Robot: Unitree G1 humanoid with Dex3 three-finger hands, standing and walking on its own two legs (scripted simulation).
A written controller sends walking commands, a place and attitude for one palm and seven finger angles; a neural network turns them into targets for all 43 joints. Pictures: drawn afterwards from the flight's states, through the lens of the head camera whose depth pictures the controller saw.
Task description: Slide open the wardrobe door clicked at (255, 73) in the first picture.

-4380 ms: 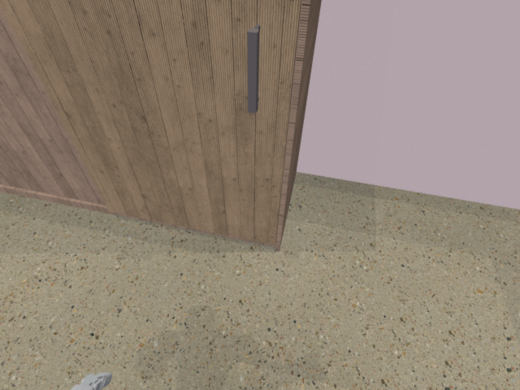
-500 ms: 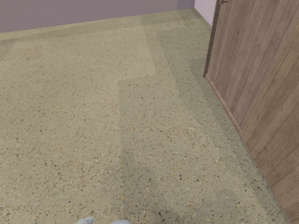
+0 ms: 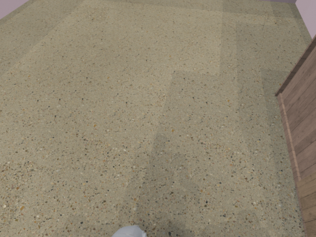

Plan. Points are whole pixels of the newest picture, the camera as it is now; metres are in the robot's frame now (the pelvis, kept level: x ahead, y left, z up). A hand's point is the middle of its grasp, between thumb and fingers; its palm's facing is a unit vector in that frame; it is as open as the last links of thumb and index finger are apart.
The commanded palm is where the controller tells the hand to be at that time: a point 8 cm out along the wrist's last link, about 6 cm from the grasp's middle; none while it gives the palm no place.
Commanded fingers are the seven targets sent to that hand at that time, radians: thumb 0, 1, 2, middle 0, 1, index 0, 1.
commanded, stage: walk to a spot facing it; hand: right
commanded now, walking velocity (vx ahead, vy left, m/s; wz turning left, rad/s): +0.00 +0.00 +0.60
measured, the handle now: out of the picture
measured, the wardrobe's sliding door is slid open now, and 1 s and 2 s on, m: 0.00 0.00 0.00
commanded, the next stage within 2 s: turn to face it in 1.80 s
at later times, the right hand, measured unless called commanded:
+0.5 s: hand out of the picture +0.15 -0.23 -0.17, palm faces -0.16 +0.96 -0.23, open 7.4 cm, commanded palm none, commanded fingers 0.00 -0.90 -0.90 0.20 0.30 0.20 0.30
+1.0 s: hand (205, 204) +0.24 -0.11 -0.13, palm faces -0.57 +0.77 -0.29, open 7.4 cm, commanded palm none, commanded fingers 0.00 -0.90 -0.90 0.20 0.30 0.20 0.30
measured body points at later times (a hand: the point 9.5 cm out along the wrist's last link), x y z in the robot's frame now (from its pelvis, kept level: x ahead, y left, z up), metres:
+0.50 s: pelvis +0.05 -0.04 +0.00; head +0.10 -0.05 +0.45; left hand +0.14 +0.24 -0.11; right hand +0.15 -0.28 -0.15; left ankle +0.01 +0.08 -0.72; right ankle +0.11 -0.14 -0.73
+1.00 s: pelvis +0.02 -0.02 +0.00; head +0.02 +0.03 +0.45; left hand -0.13 +0.20 -0.16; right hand +0.27 -0.15 -0.11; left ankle -0.03 +0.06 -0.72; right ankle +0.10 -0.14 -0.68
